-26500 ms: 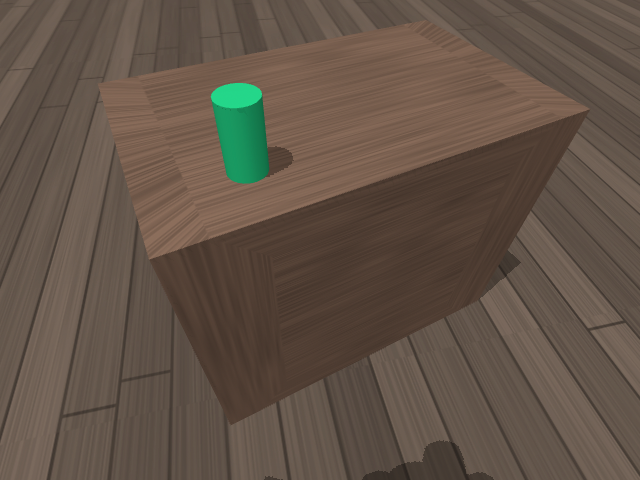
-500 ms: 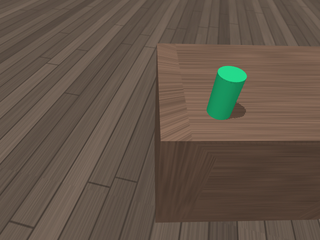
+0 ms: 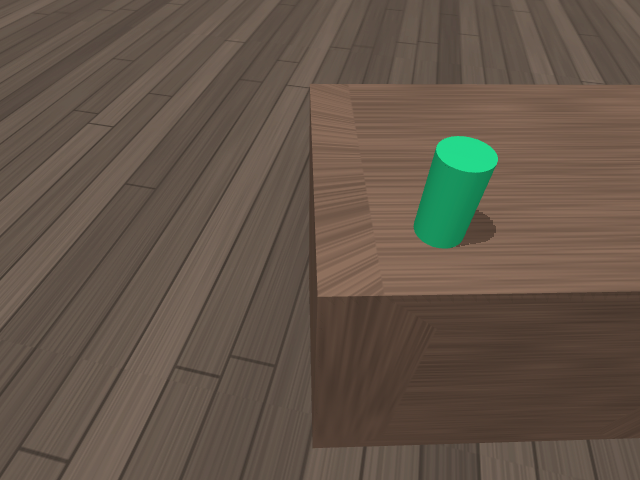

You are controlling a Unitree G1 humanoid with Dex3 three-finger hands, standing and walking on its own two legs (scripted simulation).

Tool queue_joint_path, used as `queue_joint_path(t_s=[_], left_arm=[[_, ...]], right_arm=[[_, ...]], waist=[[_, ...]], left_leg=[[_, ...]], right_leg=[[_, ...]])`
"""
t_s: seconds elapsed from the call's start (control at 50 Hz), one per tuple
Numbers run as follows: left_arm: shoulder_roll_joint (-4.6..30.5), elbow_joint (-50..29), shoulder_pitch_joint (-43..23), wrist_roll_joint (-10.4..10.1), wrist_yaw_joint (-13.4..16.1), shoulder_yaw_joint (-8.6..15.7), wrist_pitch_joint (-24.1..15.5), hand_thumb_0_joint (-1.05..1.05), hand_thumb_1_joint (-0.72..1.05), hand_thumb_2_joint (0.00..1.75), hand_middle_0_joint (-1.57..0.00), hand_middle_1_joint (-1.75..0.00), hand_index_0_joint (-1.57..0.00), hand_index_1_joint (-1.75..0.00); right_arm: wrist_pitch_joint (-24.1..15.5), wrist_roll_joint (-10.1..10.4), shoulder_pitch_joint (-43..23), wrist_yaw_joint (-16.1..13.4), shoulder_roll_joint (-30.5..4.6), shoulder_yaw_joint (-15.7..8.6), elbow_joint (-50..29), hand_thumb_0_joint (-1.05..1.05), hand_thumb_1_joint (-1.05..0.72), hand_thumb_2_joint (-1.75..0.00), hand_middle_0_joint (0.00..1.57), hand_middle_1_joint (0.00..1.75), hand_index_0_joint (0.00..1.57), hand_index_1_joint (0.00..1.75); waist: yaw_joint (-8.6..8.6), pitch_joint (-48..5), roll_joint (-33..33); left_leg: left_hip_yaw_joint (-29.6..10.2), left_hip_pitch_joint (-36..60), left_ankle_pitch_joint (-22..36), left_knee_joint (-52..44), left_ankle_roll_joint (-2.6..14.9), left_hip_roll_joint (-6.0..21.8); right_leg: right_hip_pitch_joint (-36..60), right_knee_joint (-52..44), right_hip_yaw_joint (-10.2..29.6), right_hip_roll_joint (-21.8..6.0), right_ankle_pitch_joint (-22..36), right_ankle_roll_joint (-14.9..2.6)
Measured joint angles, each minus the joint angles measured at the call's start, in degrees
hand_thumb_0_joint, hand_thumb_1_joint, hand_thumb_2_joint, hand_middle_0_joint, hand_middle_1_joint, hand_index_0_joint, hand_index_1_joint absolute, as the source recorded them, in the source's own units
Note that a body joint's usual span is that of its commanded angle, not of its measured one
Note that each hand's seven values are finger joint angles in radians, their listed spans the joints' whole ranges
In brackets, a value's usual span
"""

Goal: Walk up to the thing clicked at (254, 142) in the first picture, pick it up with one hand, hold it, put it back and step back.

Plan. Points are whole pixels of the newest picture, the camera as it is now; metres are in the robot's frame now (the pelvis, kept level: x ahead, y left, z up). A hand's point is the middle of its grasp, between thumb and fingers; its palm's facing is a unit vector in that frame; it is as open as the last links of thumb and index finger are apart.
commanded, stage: home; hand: right
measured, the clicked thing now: (451, 195) +0.48 -0.18 +0.10
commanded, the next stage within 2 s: stand in 0.32 s
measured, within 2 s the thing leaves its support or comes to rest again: neither
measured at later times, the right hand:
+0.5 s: hand out of the picture +0.09 -0.26 -0.15, palm faces -0.02 +0.93 -0.36, open 17.2 cm
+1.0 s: hand out of the picture +0.08 -0.25 -0.15, palm faces -0.02 +0.94 -0.35, open 7.8 cm
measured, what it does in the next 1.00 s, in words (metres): stands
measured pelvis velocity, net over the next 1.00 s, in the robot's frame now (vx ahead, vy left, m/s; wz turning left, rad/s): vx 0.01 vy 0.00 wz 0.01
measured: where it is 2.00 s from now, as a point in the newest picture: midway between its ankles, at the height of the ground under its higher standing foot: outside the picture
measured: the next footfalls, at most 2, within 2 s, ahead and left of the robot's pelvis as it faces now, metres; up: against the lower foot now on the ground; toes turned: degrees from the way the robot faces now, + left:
none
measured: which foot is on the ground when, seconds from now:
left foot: down 0.00-1.00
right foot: down 0.00-1.00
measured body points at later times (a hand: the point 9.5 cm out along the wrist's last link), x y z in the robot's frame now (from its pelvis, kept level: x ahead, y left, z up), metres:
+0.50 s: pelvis +0.01 +0.00 +0.00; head +0.02 +0.01 +0.45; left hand +0.09 +0.30 -0.13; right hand +0.09 -0.31 -0.13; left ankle +0.03 +0.14 -0.74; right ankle -0.02 -0.14 -0.74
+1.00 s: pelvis +0.01 +0.00 +0.00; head +0.02 +0.01 +0.45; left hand +0.07 +0.31 -0.13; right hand +0.08 -0.30 -0.13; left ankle +0.03 +0.14 -0.74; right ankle -0.02 -0.14 -0.74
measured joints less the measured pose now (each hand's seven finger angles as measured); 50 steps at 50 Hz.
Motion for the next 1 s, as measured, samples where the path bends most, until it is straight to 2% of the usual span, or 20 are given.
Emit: queue_joint_path(t_s=[0.44,0.52,0.64,0.78,0.88,1.0], left_arm=[[-0.2,0.2,-1.0,0.1,0.3,0.4,0.1,0.0,0.91,0.9,-0.21,-0.3,-0.2,-0.3],[-0.2,0.3,-0.9,0.0,0.3,0.4,0.1,0.0,0.91,0.9,-0.21,-0.3,-0.2,-0.3],[-0.2,0.2,-0.6,0.2,0.3,0.5,0.1,0.0,0.91,0.89,-0.21,-0.3,-0.2,-0.3],[-0.1,0.3,0.1,0.1,0.1,0.6,0.2,0.0,0.91,0.89,-0.21,-0.3,-0.2,-0.3],[-0.1,0.4,0.4,0.0,0.1,0.6,0.2,0.0,0.91,0.89,-0.21,-0.3,-0.2,-0.3],[-0.2,0.2,0.5,0.0,0.2,0.6,0.2,0.0,0.91,0.89,-0.21,-0.3,-0.2,-0.3]], right_arm=[[0.3,-0.1,-0.7,-0.2,0.1,-0.6,0.5,0.0,0.52,-0.06,0.06,0.06,0.06,0.06],[0.3,0.0,-0.6,-0.2,0.2,-0.6,0.5,0.0,0.48,-0.11,0.09,0.1,0.09,0.1],[0.5,-0.1,-0.5,0.0,0.3,-0.8,0.5,0.0,0.22,-0.37,0.16,0.21,0.16,0.21],[0.5,-0.1,0.1,0.1,0.4,-1.0,0.8,0.0,-0.26,-0.71,0.19,0.28,0.19,0.28],[0.5,0.0,0.2,0.1,0.6,-1.0,1.0,0.0,-0.59,-0.83,0.2,0.29,0.2,0.29],[0.4,0.0,0.1,0.1,0.6,-0.9,0.9,0.0,-0.8,-0.88,0.2,0.3,0.2,0.3]], waist=[[-0.03,0.2,-0.1],[-0.03,0.1,-0.2],[-0.19,-0.1,-0.2],[-0.13,0.2,-0.4],[-0.05,0.4,-0.3],[0.02,0.3,-0.2]], left_leg=[[0.1,1.6,-0.2,-1.4,-0.04,0.0],[0.0,1.9,-0.1,-1.5,-0.01,0.0],[-0.2,1.7,0.2,-1.7,0.05,-0.2],[-0.2,1.4,0.5,-2.0,0.13,-0.3],[-0.1,1.5,0.4,-2.0,0.15,-0.4],[-0.1,1.6,0.3,-2.0,0.17,-0.4]], right_leg=[[2.0,-2.2,-0.1,-0.1,0.2,0.03],[2.3,-2.5,-0.1,-0.1,0.4,0.06],[2.2,-2.6,-0.4,-0.2,0.6,0.09],[1.8,-2.6,-0.3,-0.4,0.7,0.14],[1.9,-2.6,-0.3,-0.4,0.6,0.16],[1.9,-2.5,-0.3,-0.5,0.5,0.18]])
